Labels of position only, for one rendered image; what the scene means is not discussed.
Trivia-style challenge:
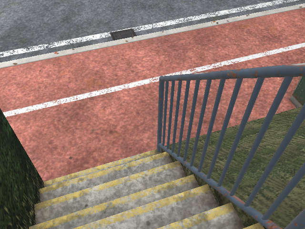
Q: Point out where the stairs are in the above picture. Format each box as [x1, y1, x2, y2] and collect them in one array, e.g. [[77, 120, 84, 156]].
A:
[[29, 149, 265, 229]]

